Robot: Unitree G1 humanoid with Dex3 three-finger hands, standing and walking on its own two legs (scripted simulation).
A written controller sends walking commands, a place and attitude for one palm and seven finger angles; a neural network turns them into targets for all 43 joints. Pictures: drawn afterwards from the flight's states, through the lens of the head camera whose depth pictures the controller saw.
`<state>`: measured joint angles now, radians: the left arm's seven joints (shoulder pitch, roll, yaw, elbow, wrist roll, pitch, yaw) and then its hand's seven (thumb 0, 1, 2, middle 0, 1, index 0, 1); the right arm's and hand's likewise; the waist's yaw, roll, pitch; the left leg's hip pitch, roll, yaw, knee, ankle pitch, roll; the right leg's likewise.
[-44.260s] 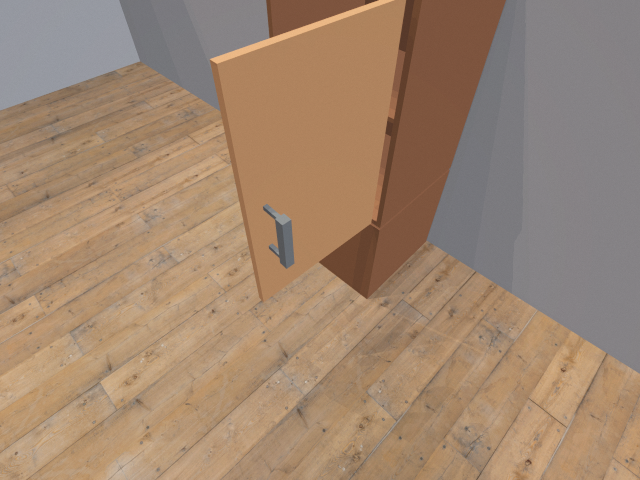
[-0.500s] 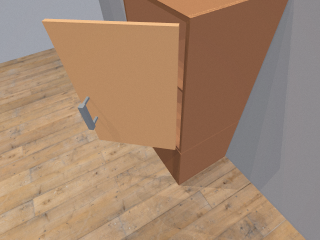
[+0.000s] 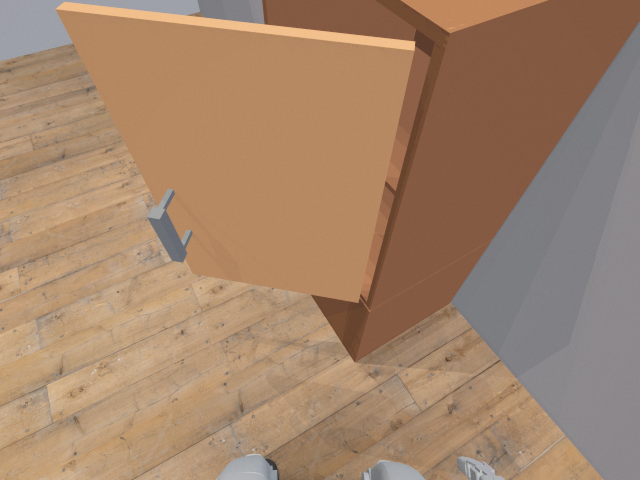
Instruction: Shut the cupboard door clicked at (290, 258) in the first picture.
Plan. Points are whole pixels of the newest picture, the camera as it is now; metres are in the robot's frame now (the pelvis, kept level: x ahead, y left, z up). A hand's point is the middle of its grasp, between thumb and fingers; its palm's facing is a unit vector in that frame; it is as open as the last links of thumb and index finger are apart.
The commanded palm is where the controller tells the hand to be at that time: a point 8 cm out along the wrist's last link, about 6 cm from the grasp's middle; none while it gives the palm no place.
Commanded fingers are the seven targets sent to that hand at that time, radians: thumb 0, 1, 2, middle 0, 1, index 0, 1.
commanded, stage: come to a stop and stand still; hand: left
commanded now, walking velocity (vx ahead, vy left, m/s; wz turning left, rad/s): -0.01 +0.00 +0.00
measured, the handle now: (173, 226) +0.50 +0.31 -0.10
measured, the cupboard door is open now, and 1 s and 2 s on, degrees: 48 48 48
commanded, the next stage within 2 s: look again from close up in 0.70 s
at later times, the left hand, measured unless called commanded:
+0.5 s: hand out of the picture +0.03 +0.13 -0.17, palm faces +0.09 -0.98 -0.18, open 7.2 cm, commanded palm none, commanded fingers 0.00 0.90 0.90 -0.20 -0.30 -0.20 -0.30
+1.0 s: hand out of the picture -0.05 +0.12 -0.17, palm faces +0.05 -0.98 -0.17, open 7.4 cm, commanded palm none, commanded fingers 0.00 0.90 0.90 -0.20 -0.30 -0.20 -0.30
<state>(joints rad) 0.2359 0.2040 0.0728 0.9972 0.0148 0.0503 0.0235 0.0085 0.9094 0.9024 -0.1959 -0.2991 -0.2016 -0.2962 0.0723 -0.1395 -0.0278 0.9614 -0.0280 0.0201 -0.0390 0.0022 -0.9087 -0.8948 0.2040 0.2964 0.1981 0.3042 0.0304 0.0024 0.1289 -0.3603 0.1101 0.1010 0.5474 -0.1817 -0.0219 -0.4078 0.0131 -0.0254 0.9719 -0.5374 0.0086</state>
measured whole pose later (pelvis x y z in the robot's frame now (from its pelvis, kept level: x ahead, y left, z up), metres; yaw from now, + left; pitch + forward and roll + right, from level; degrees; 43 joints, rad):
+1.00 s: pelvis -0.03 -0.04 +0.01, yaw +1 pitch -1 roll +0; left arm 0.31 0.11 -0.01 1.14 0.01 -0.03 0.03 0.01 0.91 0.90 -0.20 -0.30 -0.20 -0.30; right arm 0.33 -0.15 0.00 1.07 -0.02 -0.02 -0.02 0.01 -0.91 -0.90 0.20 0.30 0.19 0.30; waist -0.01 0.03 0.02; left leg -0.16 0.02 0.04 0.50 -0.33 0.01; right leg -0.24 0.02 -0.07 0.48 -0.22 -0.04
